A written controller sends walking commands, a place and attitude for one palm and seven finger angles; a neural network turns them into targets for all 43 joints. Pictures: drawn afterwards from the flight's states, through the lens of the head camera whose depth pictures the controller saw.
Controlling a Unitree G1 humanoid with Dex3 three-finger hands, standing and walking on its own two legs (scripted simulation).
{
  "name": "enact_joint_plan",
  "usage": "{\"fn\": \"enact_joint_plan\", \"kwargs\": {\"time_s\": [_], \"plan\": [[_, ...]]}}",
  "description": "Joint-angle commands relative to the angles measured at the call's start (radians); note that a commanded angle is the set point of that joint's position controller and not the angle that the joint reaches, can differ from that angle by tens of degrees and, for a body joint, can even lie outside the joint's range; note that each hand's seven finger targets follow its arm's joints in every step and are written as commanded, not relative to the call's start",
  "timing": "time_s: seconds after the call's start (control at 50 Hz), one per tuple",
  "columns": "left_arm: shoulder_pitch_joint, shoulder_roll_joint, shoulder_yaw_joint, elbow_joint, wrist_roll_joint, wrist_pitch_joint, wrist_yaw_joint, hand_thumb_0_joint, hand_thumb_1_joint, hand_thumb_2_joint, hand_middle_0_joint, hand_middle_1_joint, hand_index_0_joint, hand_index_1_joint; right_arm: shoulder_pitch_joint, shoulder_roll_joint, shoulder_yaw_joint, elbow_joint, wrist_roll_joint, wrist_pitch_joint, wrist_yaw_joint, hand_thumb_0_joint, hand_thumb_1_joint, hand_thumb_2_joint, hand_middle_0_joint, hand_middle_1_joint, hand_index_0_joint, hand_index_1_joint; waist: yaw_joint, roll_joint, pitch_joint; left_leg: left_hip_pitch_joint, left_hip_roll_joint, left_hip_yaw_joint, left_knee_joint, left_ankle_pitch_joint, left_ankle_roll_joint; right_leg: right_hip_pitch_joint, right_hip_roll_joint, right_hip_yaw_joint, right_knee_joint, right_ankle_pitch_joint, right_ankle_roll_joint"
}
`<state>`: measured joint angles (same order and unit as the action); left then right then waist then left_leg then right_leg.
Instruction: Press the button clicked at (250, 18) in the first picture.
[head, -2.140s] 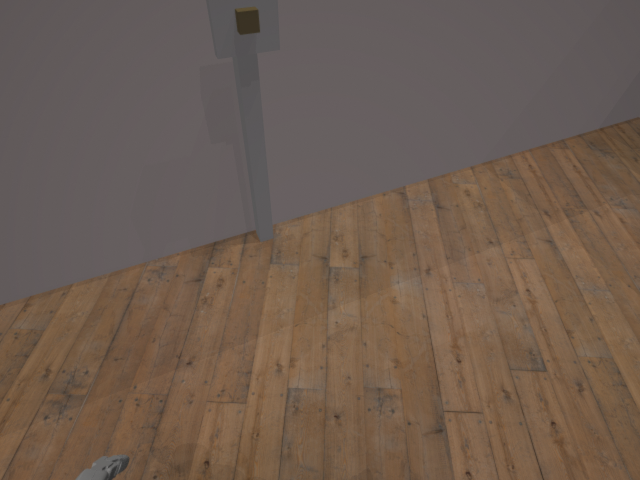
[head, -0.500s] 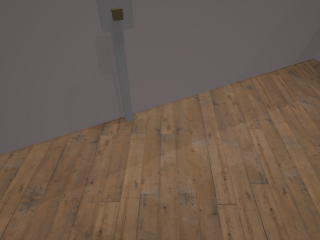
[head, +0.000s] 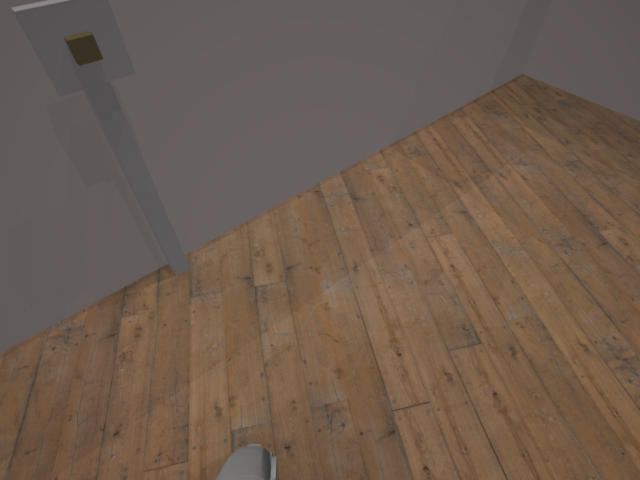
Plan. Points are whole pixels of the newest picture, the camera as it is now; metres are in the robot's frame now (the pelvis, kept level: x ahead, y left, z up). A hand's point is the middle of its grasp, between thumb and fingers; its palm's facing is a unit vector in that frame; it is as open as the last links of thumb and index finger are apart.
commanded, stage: walk to a spot facing it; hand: left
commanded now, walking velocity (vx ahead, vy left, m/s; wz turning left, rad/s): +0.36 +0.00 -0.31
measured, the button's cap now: (83, 47) +0.91 +0.61 +0.11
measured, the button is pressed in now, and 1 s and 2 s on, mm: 0 0 0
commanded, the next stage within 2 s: turn to face it in 1.02 s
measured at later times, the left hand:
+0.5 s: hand (169, 385) +0.28 +0.29 -0.18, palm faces -0.14 -0.97 -0.17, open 7.4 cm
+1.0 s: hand (300, 259) +0.58 +0.09 -0.19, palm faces -0.52 -0.85 -0.11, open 7.4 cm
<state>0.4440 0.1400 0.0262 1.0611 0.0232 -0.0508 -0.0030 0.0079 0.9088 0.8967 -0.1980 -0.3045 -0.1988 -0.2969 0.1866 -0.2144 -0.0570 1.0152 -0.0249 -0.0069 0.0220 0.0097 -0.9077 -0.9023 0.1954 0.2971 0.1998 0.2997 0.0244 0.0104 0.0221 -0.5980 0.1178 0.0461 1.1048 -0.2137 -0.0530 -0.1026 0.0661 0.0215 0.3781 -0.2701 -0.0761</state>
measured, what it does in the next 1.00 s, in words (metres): walks ahead, turning right: left foot, then right foot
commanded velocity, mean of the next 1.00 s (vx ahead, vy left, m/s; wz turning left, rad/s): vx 0.28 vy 0.00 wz -0.53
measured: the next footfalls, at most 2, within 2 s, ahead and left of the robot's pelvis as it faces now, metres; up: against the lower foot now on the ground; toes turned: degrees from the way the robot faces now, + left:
left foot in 0.28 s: +0.28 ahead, +0.15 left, +0.00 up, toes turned +1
right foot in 0.98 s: +0.45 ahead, -0.09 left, +0.00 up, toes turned -38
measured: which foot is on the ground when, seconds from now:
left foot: up 0.00-0.26, down 0.28-0.96, up 0.98-1.00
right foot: down 0.00-0.28, up 0.30-0.96, down 0.98-1.00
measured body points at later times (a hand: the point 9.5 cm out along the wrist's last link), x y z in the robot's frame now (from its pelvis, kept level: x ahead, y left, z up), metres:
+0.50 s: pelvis +0.21 +0.10 +0.00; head +0.22 +0.13 +0.45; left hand +0.29 +0.34 -0.17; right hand +0.20 -0.15 -0.13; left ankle +0.24 +0.15 -0.74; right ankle +0.17 -0.05 -0.63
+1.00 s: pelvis +0.39 +0.02 -0.03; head +0.44 +0.01 +0.42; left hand +0.61 +0.14 -0.18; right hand +0.18 -0.08 -0.16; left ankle +0.26 +0.16 -0.71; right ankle +0.42 -0.06 -0.75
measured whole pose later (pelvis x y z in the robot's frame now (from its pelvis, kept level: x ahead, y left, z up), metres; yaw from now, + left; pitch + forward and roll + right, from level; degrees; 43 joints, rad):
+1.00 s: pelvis +0.39 +0.02 -0.03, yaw -30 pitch +1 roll -1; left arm 0.10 0.15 0.06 0.92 0.04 -0.02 -0.04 0.01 0.91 0.90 -0.19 -0.30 -0.19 -0.30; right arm 0.53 -0.08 -0.03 1.11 -0.01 -0.04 -0.01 0.01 -0.90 -0.90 0.20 0.30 0.20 0.30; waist -0.05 -0.02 0.08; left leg -0.04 0.17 0.43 0.82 -0.51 -0.04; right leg -0.41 0.02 -0.20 0.62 -0.20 -0.11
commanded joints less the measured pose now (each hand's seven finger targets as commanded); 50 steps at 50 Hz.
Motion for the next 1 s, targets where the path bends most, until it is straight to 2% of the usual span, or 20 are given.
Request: {"fn": "enact_joint_plan", "kwargs": {"time_s": [0.0,0.12,0.16,0.18,0.22,0.24,0.26,0.28,0.3,0.34,0.38,0.42,0.6,0.8,0.86,0.9,0.92,0.94,0.96,0.98], "plan": [[0.079,0.166,0.043,-0.027,-0.003,-0.037,0.02,0.0,0.9,0.9,-0.2,-0.3,-0.2,-0.3,-0.089,-0.05,-0.014,-0.104,0.001,-0.026,-0.001,0.0,-0.9,-0.9,0.2,0.3,0.2,0.3,0.004,-0.095,0.065,-0.154,0.012,-0.006,-0.047,0.075,-0.016,0.049,-0.254,0.235,-0.166,0.282,-0.095],[0.116,0.151,0.039,-0.005,0.005,-0.032,0.037,0.0,0.9,0.9,-0.2,-0.3,-0.2,-0.3,-0.23,-0.018,-0.003,-0.165,0.006,-0.041,0.007,0.0,-0.9,-0.9,0.2,0.3,0.2,0.3,0.049,-0.138,0.1,-0.097,-0.017,0.038,-0.29,0.051,0.007,0.106,-0.251,0.231,-0.124,0.485,-0.093],[0.083,0.169,0.046,-0.012,0.008,-0.028,0.04,0.0,0.9,0.9,-0.2,-0.3,-0.2,-0.3,-0.209,-0.017,-0.003,-0.165,0.01,-0.051,0.006,0.0,-0.9,-0.9,0.2,0.3,0.2,0.3,0.033,-0.149,0.086,0.03,-0.033,0.042,-0.408,0.014,0.027,0.084,-0.259,0.224,-0.08,0.55,-0.083],[0.059,0.187,0.052,-0.02,0.007,-0.028,0.04,0.0,0.9,0.9,-0.2,-0.3,-0.2,-0.3,-0.154,-0.029,-0.006,-0.151,0.011,-0.056,0.0,0.0,-0.9,-0.9,0.2,0.3,0.2,0.3,0.004,-0.144,0.055,0.133,-0.059,0.055,-0.46,-0.007,0.04,0.074,-0.254,0.213,-0.022,0.646,-0.078],[0.019,0.199,0.062,-0.029,-0.004,-0.03,0.035,0.0,0.9,0.9,-0.2,-0.3,-0.2,-0.3,0.112,-0.08,-0.021,-0.064,0.004,-0.065,-0.022,0.0,-0.9,-0.9,0.2,0.3,0.2,0.3,-0.109,-0.102,-0.068,0.505,-0.091,0.06,-0.585,0.09,0.065,-0.045,-0.18,0.156,0.25,0.692,-0.033],[0.042,0.147,0.062,-0.037,-0.012,-0.026,0.027,0.0,0.9,0.9,-0.2,-0.3,-0.2,-0.3,0.268,-0.184,-0.046,-0.024,-0.006,-0.069,-0.034,0.0,-0.9,-0.9,0.2,0.3,0.2,0.3,-0.158,0.07,-0.189,0.761,0.087,-0.128,-0.603,0.076,0.098,-0.208,-0.098,0.1,0.496,0.37,0.001],[0.102,0.091,0.054,-0.051,-0.023,-0.024,0.013,0.0,0.9,0.9,-0.2,-0.3,-0.2,-0.3,0.344,-0.272,-0.063,-0.008,-0.011,-0.07,-0.036,0.0,-0.9,-0.9,0.2,0.3,0.2,0.3,-0.136,0.338,-0.274,0.898,0.383,-0.513,-0.73,0.094,0.193,-0.442,0.016,-0.004,0.838,-0.278,0.042],[0.032,0.119,0.056,-0.068,-0.013,-0.021,0.018,0.0,0.9,0.9,-0.2,-0.3,-0.2,-0.3,0.295,-0.239,-0.048,-0.022,0.001,-0.058,-0.037,0.0,-0.9,-0.9,0.2,0.3,0.2,0.3,-0.126,0.23,-0.198,0.748,0.411,-0.569,-0.837,-0.041,0.221,-0.467,-0.037,0.058,0.954,-0.281,0.027],[-0.007,0.12,0.057,-0.067,-0.008,-0.011,0.015,0.0,0.9,0.9,-0.2,-0.3,-0.2,-0.3,0.2,-0.17,-0.035,-0.035,0.002,-0.062,-0.041,0.0,-0.9,-0.9,0.2,0.3,0.2,0.3,-0.086,0.181,-0.096,0.629,0.367,-0.475,-0.887,-0.152,0.179,-0.503,-0.089,0.063,0.998,-0.178,0.035],[-0.076,0.103,0.062,-0.072,0.005,0.004,-0.013,0.0,0.9,0.9,-0.2,-0.3,-0.2,-0.3,0.098,-0.068,-0.006,-0.057,0.003,-0.079,-0.041,0.0,-0.9,-0.9,0.2,0.3,0.2,0.3,-0.037,0.079,0.054,0.399,0.286,-0.269,-0.905,-0.095,0.145,-0.481,-0.16,0.022,0.968,-0.054,0.047],[-0.036,0.066,0.063,-0.063,0.013,0.038,-0.021,0.0,0.9,0.9,-0.2,-0.3,-0.2,-0.3,0.097,-0.031,0.002,-0.043,0.001,-0.088,-0.044,0.0,-0.9,-0.9,0.2,0.3,0.2,0.3,0.004,0.108,0.073,0.309,0.224,-0.098,-0.911,-0.021,0.101,-0.43,-0.16,0.006,0.931,0.004,0.06],[-0.034,0.06,0.067,-0.069,0.013,0.06,-0.024,0.0,0.9,0.9,-0.2,-0.3,-0.2,-0.3,0.103,-0.033,0.0,-0.039,0.006,-0.093,-0.047,0.0,-0.9,-0.9,0.2,0.3,0.2,0.3,0.018,0.123,0.062,0.302,0.208,-0.016,-0.93,-0.032,0.105,-0.454,-0.17,-0.002,0.919,0.059,0.07],[-0.224,0.072,0.077,-0.151,0.014,0.084,-0.038,0.0,0.9,0.9,-0.2,-0.3,-0.2,-0.3,0.245,-0.054,-0.005,-0.003,0.013,-0.102,-0.056,0.0,-0.9,-0.9,0.2,0.3,0.2,0.3,-0.02,0.059,0.086,0.547,0.217,0.104,-0.93,0.176,0.079,-0.71,-0.19,-0.032,0.798,0.202,0.108],[-0.455,0.036,0.05,-0.219,0.009,0.065,-0.043,0.0,0.9,0.9,-0.2,-0.3,-0.2,-0.3,0.405,-0.041,0.002,0.062,-0.006,-0.078,-0.062,0.0,-0.9,-0.9,0.2,0.3,0.2,0.3,-0.1,0.096,0.144,0.724,0.239,0.241,-0.857,0.532,0.132,-0.655,-0.136,-0.186,0.44,0.074,0.061],[-0.398,0.044,0.054,-0.21,0.01,0.051,-0.039,0.0,0.9,0.9,-0.2,-0.3,-0.2,-0.3,0.398,-0.066,-0.008,0.055,-0.005,-0.071,-0.061,0.0,-0.9,-0.9,0.2,0.3,0.2,0.3,-0.064,0.122,0.073,0.765,0.239,0.309,-0.708,0.902,0.127,-0.52,-0.057,-0.25,0.346,-0.005,0.017],[-0.268,0.079,0.064,-0.175,0.013,0.037,-0.033,0.0,0.9,0.9,-0.2,-0.3,-0.2,-0.3,0.36,-0.106,-0.02,0.033,0.001,-0.068,-0.056,0.0,-0.9,-0.9,0.2,0.3,0.2,0.3,-0.001,0.171,-0.026,0.769,0.228,0.341,-0.498,1.107,0.105,-0.35,-0.002,-0.279,0.272,-0.031,-0.015],[-0.147,0.113,0.077,-0.144,0.014,0.023,-0.03,0.0,0.9,0.9,-0.2,-0.3,-0.2,-0.3,0.316,-0.127,-0.025,0.011,0.01,-0.067,-0.052,0.0,-0.9,-0.9,0.2,0.3,0.2,0.3,0.063,0.172,-0.104,0.694,0.22,0.343,-0.318,1.047,0.087,-0.163,-0.003,-0.261,0.172,0.037,-0.026],[-0.011,0.19,0.094,-0.103,0.014,0.012,-0.021,0.0,0.9,0.9,-0.2,-0.3,-0.2,-0.3,0.295,-0.115,-0.022,-0.018,0.026,-0.063,-0.038,0.0,-0.9,-0.9,0.2,0.3,0.2,0.3,0.123,0.079,-0.204,0.435,0.204,0.341,-0.054,0.764,0.052,0.171,-0.11,-0.141,0.128,0.24,-0.077],[0.06,0.296,0.114,-0.092,0.004,0.003,-0.004,0.0,0.9,0.9,-0.2,-0.3,-0.2,-0.3,0.283,-0.03,-0.011,-0.067,0.038,-0.065,-0.039,0.0,-0.9,-0.9,0.2,0.3,0.2,0.3,0.124,-0.121,-0.312,0.038,0.003,0.264,0.269,-0.307,-0.02,0.474,-0.433,0.394,0.144,0.722,-0.23],[0.048,0.338,0.121,-0.089,-0.023,0.013,0.012,0.0,0.9,0.9,-0.2,-0.3,-0.2,-0.3,0.184,-0.033,-0.011,-0.095,0.034,-0.062,-0.053,0.0,-0.9,-0.9,0.2,0.3,0.2,0.3,0.122,-0.101,-0.31,-0.063,-0.022,0.093,0.422,-0.42,-0.018,0.455,-0.507,0.476,0.094,0.951,-0.311]]}}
